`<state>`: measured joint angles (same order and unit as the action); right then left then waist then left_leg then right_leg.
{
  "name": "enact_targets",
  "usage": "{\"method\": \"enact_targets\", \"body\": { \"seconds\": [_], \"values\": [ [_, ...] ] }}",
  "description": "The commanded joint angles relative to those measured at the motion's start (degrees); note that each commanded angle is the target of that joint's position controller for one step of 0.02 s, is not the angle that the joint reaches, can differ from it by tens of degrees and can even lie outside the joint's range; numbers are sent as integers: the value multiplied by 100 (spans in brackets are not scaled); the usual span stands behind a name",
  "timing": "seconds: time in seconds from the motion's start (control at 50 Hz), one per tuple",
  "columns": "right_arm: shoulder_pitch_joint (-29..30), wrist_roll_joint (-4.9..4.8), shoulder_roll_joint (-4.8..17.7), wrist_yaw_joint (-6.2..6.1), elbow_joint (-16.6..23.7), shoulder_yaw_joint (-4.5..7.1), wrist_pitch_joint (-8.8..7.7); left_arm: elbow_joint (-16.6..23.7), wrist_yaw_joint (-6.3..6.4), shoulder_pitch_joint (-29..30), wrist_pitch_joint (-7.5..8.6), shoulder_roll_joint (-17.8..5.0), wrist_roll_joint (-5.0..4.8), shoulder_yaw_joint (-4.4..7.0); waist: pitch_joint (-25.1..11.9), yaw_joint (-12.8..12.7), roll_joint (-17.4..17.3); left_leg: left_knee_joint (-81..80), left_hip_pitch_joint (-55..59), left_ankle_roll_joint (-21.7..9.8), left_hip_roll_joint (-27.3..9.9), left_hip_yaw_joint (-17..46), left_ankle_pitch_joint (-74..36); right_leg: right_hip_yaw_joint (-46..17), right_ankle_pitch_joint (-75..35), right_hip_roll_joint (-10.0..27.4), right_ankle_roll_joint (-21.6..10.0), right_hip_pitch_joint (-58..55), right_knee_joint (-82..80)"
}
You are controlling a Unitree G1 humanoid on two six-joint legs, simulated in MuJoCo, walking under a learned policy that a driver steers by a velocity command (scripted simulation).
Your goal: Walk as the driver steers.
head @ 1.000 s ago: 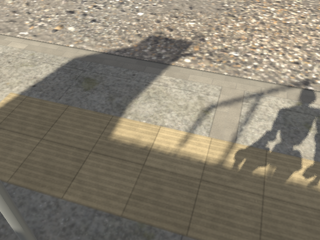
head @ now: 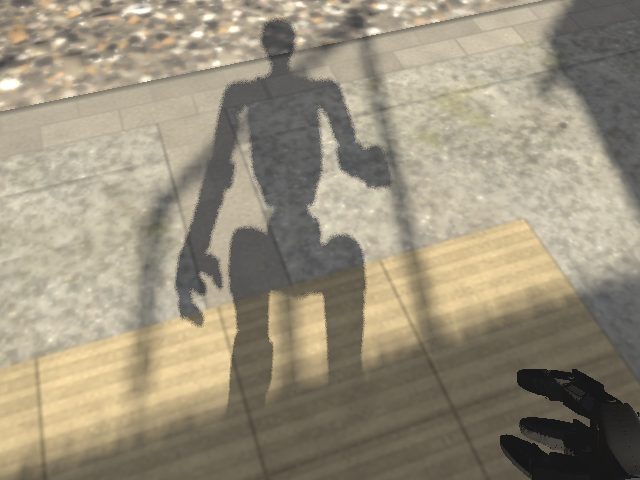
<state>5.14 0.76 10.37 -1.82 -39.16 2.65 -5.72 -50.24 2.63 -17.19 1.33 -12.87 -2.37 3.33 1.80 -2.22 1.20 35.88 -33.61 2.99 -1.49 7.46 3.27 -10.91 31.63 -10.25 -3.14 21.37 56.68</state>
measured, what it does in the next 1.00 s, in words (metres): walks ahead: right foot, then left foot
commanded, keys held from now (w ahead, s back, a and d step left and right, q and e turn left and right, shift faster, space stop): e+shift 0.04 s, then shift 0.96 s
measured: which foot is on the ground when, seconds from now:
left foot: down 0.00-0.28, up 0.30-0.56, down 0.58-1.00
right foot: up 0.00-0.26, down 0.28-1.00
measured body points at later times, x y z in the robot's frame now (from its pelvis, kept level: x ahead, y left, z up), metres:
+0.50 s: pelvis +0.13 +0.00 +0.03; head +0.17 -0.03 +0.48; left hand +0.35 +0.19 -0.07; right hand +0.20 -0.30 -0.09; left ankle +0.14 +0.15 -0.66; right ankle +0.16 -0.11 -0.70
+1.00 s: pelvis +0.15 +0.02 +0.03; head +0.17 +0.01 +0.48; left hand +0.34 +0.23 -0.09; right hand +0.24 -0.25 -0.09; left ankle +0.15 +0.14 -0.70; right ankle +0.16 -0.11 -0.70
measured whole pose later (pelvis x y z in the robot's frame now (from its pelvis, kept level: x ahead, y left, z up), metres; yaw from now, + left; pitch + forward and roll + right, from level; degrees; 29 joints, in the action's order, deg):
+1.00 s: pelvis +0.15 +0.02 +0.03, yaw -12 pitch +0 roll +0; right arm -8.2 0.4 11.5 -0.5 -46.3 1.9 -0.4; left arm -43.8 1.2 -9.4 -0.7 -11.2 0.4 3.6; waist 1.8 -0.2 -0.6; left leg 34.5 -13.6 -0.2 -0.8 -0.7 21.0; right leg -2.6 14.6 -1.1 0.6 18.7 33.2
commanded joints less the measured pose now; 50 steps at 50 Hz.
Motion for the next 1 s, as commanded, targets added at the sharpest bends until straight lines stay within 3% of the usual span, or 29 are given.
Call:
{"method": "enact_targets", "body": {
  "seconds": [0.02,0.04,0.06,0.08,0.1,0.12,0.14,0.16,0.2,0.24,0.26,0.28,0.3,0.32,0.34,0.36,0.38,0.42,0.46,0.5,0.54,0.56,0.58,0.6,0.62,0.64,0.7,0.82,1.0],
  "values": [
    [-2352,60,1132,-33,-189,256,158,1157,-151,-178,162,-485,-27,52,-3163,583,-2087,-362,5560,-2076,-3055,3299,-5244,-110,735,296,559,2983,3373],
    [-1894,-58,909,-69,-48,249,213,1222,-166,197,10,-640,-74,93,-2429,639,-1831,-382,5182,-1920,-2730,2530,-3854,238,349,697,624,3645,3600],
    [-1682,-78,790,-141,-42,247,303,1289,-101,557,-140,-590,-40,102,-1742,694,-1291,-701,4342,-1585,-2253,1876,-2807,498,67,956,666,3588,3272],
    [-1425,-46,755,-177,-82,223,361,1343,-67,695,-255,-473,-29,116,-1028,496,-1021,-1009,3332,-1334,-1889,1426,-2256,531,-46,1091,663,3312,2673],
    [-1056,-16,811,-195,-64,222,393,1410,-112,710,-324,-342,-20,80,-549,223,-859,-1334,2188,-1135,-1634,970,-1833,552,-33,1209,576,2607,1852],
    [-771,-3,993,-186,-13,289,389,1426,-162,661,-322,-244,-4,54,-441,66,-822,-1533,1451,-1045,-1437,446,-1973,814,-287,1153,505,1863,1071],
    [-709,-40,1224,-150,-6,373,352,1411,-213,546,-280,-146,45,24,-657,-35,-840,-1654,1220,-1109,-1390,156,-2232,969,-662,1161,422,1201,371],
    [-606,-104,1302,-101,24,427,337,1326,-264,457,-227,-242,60,63,-898,-59,-841,-1585,1170,-1120,-1228,-142,-2153,1010,-1187,1117,347,663,-271],
    [-670,-234,1272,-39,-13,447,291,1292,-327,559,-192,-399,103,131,-1155,-59,-926,-1501,1396,-1115,-1304,-309,-1697,1036,-1968,1050,289,160,-1130],
    [-689,-330,1169,-22,-78,417,265,1261,-346,593,-219,-406,176,153,-1159,-159,-843,-1248,1332,-931,-1283,-472,-926,1214,-2766,890,186,-557,-2199],
    [-862,-295,1088,-7,-149,395,256,1224,-349,623,-221,-433,230,187,-1120,-135,-710,-1018,1214,-772,-1112,-593,-372,1314,-2959,752,91,-928,-2576],
    [-1138,-201,900,17,-250,347,252,1241,-321,652,-202,-559,284,226,-1004,-80,-369,-533,859,-507,-909,-819,285,1145,-3444,881,-35,-1342,-2779],
    [-1503,27,592,68,-197,255,256,1418,-256,734,-156,-1157,374,327,-975,192,1160,1131,4,16,-348,-1426,2161,-466,-5788,2297,-475,-1796,-2941],
    [-1630,13,665,56,-47,222,298,1612,-246,709,-143,-1171,528,247,-1660,111,1877,2374,-256,138,-160,-812,3444,-1497,-5837,3328,-1542,-1748,-3337],
    [-1402,-143,1050,35,-36,303,362,1612,-256,697,-124,-979,551,198,-1672,-43,1345,2866,-212,77,-238,-533,3262,-1416,-4738,3045,-1612,-1480,-3497],
    [-1352,-181,1138,-6,-65,330,428,1558,-260,906,-84,-896,442,178,-1422,53,1061,2920,-348,7,-276,-518,3000,-1063,-4239,2698,-1339,-1352,-3449],
    [-1384,-132,1097,-76,-167,333,477,1555,-236,1120,-70,-870,357,161,-1292,136,712,2816,-304,1,-327,-497,2772,-812,-4129,2490,-1102,-1177,-3396],
    [-1532,-78,1020,-126,-231,311,535,1554,-179,1414,-84,-837,302,147,-1247,329,550,2427,278,52,-307,-556,2474,-433,-4529,2286,-972,-671,-3353],
    [-1583,-114,761,-102,-261,202,511,1516,-140,1424,-103,-688,310,122,-1302,357,524,1578,731,30,-224,-644,2345,-182,-4790,2110,-920,-653,-3249],
    [-1521,-166,701,-55,-286,135,482,1462,-97,1266,-131,-600,308,98,-1396,282,573,838,1082,31,-121,-687,2101,-237,-4945,2144,-954,-831,-3168],
    [-1726,-164,645,18,-409,94,482,1430,-109,1244,-164,-471,258,43,-1402,438,574,-277,1732,-39,-22,-797,1245,-183,-4743,2063,-869,-787,-3019],
    [-1829,-119,618,68,-480,69,486,1406,-120,1194,-174,-394,211,24,-1340,505,542,-929,2165,-137,10,-819,499,-111,-4169,1911,-678,-645,-2954],
    [-1790,8,836,104,-456,89,508,1373,-133,978,-165,-254,211,-1,-1218,360,201,-1112,2426,-292,-305,-491,-65,11,-3152,1653,-331,-403,-2738],
    [-1567,83,1313,102,-370,188,540,1390,-198,643,-118,-155,303,-8,-1147,-56,-853,-937,2556,-632,-878,-36,-888,453,-2046,1159,-49,-16,-2429],
    [-1190,60,1130,138,-315,181,539,1402,-232,711,-104,-233,333,10,-1006,-103,-1440,-1262,1751,-1001,-1123,286,180,708,-1589,1002,142,-419,-2553],
    [-946,47,848,157,-237,117,517,1343,-237,992,-114,-418,323,79,-678,-29,-1160,-1375,1424,-891,-911,147,978,720,-1861,1031,201,-630,-2577],
    [-1111,3,893,130,-289,129,408,1304,-207,1099,-194,-319,318,108,-336,133,-739,-1256,1347,-581,-595,-153,1275,628,-2457,1078,123,-674,-2632],
    [-1281,-27,698,77,-305,73,446,1153,-189,1008,-114,-260,287,124,-477,263,-121,-851,1688,-536,-327,-437,828,527,-2936,1151,55,-788,-2724],
    [-1270,-39,670,123,-406,54,463,990,-111,904,-126,-368,279,145,-509,222,-124,-771,1642,-523,-233,-496,720,491,-3113,1221,55,-1010,-2634]
  ]
}}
